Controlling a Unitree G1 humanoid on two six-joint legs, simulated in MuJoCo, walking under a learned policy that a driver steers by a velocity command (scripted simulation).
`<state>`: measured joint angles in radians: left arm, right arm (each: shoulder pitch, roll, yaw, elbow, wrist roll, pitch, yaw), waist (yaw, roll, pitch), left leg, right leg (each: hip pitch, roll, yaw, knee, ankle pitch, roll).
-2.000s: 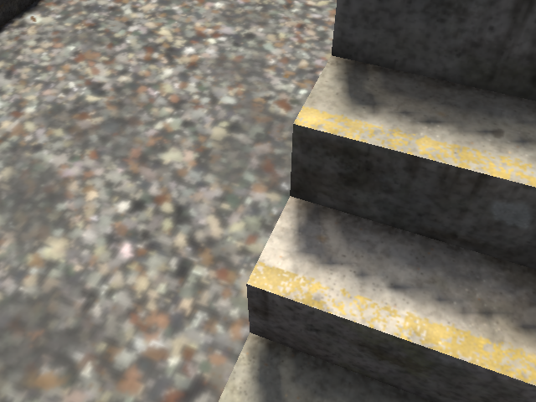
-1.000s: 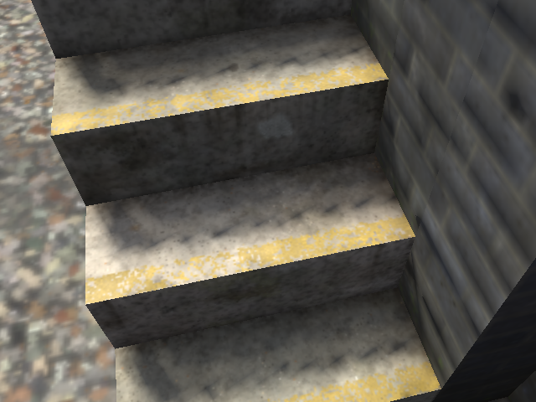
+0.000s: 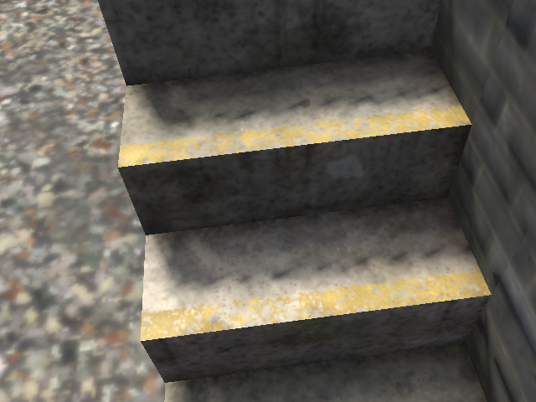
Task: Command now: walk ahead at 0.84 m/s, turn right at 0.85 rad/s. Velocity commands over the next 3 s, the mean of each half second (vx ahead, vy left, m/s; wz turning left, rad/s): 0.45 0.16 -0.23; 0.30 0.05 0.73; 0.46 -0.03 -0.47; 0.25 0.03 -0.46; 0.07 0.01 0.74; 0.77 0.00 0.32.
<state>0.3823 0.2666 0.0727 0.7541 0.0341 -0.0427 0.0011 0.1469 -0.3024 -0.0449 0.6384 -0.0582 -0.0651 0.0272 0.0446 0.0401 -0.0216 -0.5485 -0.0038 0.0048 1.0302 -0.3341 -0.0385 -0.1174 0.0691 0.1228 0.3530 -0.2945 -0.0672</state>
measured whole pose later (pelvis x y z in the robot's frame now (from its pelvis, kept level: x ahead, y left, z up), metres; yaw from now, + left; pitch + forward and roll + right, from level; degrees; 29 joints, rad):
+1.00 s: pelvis +0.25 +0.07 +0.14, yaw +21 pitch -1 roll +1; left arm 0.08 0.12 -0.02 0.55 0.02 0.02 0.04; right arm 0.32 -0.20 -0.03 0.74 -0.07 0.01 -0.02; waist 0.03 -0.04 0.04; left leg -0.41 -0.10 0.02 0.95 -0.65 0.06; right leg -1.02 0.05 0.05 2.21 -0.25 0.03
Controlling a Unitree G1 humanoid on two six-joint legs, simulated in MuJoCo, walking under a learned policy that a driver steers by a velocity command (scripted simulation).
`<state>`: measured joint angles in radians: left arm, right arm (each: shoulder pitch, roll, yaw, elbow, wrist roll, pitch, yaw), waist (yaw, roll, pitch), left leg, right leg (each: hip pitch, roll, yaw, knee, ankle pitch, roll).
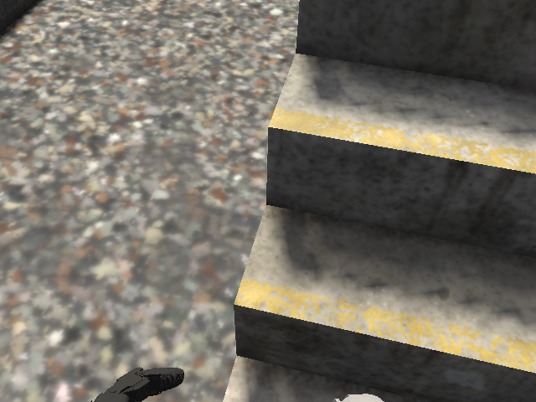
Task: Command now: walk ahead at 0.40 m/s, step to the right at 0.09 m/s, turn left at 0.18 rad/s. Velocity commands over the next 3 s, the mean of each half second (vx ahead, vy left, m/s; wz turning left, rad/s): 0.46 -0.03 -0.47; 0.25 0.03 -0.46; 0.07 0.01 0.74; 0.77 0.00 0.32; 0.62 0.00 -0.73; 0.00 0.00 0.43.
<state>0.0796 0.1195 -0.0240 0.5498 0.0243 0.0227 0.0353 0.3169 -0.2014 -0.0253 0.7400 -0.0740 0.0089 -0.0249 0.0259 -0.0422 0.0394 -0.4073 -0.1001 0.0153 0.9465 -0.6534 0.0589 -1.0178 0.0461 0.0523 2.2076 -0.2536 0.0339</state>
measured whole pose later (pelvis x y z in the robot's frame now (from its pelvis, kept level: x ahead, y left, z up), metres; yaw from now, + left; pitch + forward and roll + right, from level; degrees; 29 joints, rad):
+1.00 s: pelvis +0.32 -0.23 +0.33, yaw -26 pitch +6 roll +7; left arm 0.27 0.32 0.04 0.86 -0.04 -0.03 -0.13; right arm 0.00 -0.12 0.01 0.56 0.02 0.02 0.04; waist -0.09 -0.05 -0.05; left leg -0.99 -0.12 0.07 1.27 -0.40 0.10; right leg -0.57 0.22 0.27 1.21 -0.07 0.21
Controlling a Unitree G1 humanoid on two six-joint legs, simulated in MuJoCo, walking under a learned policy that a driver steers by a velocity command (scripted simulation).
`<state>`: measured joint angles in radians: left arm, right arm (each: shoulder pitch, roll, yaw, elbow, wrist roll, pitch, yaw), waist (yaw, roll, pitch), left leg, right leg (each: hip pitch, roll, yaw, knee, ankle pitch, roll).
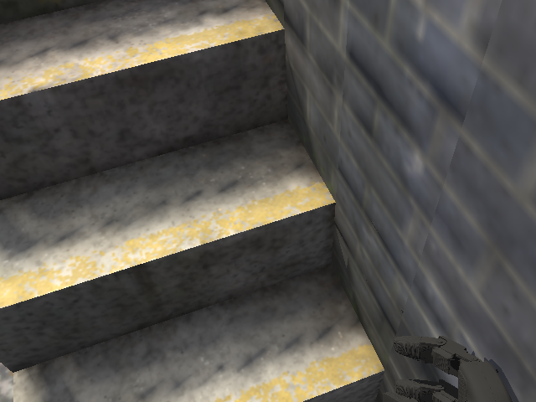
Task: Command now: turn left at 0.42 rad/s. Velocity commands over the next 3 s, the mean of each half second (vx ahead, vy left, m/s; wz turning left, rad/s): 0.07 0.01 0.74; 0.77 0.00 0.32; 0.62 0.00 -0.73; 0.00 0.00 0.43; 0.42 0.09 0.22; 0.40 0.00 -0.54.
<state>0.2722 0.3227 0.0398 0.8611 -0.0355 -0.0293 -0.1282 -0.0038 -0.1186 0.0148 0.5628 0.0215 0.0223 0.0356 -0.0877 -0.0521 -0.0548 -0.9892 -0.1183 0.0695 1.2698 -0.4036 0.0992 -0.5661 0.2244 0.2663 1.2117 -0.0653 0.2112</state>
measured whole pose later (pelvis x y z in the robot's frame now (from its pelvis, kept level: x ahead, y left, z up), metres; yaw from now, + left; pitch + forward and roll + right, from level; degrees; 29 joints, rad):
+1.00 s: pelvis +0.13 +0.10 +0.12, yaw +24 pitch +2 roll +0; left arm -0.08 0.15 0.00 0.60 -0.03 -0.10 -0.06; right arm 0.35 -0.23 -0.09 0.80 -0.08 -0.08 -0.01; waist -0.15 0.02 -0.07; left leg -0.47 0.08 0.12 0.60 -0.18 0.04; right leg -0.44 0.11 0.04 1.64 -0.21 -0.06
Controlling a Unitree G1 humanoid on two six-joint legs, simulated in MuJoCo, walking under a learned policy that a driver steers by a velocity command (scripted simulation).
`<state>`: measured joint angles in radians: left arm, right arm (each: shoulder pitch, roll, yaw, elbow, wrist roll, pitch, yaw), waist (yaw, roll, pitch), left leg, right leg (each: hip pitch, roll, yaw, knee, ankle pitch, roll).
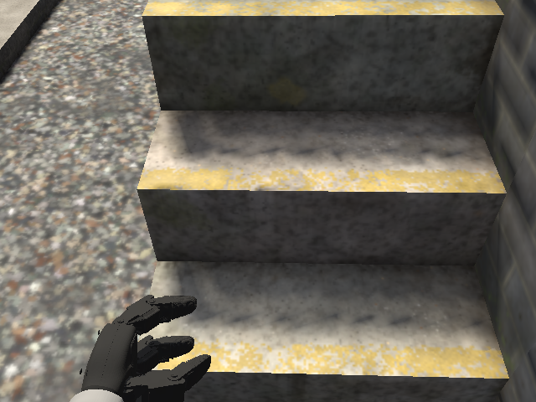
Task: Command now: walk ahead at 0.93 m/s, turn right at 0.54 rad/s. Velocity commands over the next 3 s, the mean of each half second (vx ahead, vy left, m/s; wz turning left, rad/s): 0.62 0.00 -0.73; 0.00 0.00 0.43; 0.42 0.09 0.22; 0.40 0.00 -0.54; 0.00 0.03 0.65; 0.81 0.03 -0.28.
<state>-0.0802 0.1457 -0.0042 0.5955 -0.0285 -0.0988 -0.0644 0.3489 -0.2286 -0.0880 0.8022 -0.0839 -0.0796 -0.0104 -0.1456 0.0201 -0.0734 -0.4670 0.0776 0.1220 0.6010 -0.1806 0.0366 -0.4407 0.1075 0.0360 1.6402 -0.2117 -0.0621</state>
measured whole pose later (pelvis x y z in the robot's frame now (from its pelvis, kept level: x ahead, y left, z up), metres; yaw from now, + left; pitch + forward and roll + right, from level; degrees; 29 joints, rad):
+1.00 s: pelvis -0.14 -0.01 -0.06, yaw -6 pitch +4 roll -5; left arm 0.07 0.13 -0.01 0.56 0.00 -0.07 -0.02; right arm 0.37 -0.30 -0.05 0.71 -0.05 -0.02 -0.02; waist -0.03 0.06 -0.10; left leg -0.75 -0.04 -0.20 1.71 -0.11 -0.13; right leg -0.64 -0.08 -0.17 0.97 -0.45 0.01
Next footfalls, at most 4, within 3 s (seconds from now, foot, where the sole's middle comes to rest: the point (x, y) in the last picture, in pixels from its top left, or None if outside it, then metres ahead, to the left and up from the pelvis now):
0.28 right None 0.00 -0.24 -0.76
0.58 left None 0.05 0.02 -0.76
0.80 right None -0.05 -0.18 -0.76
1.16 left None -0.16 0.17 -0.96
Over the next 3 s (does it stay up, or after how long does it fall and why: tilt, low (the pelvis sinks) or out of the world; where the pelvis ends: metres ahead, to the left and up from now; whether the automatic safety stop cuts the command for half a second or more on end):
stays up -0.19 0.03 -0.22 its command is cut before an obstacle after 0.3 s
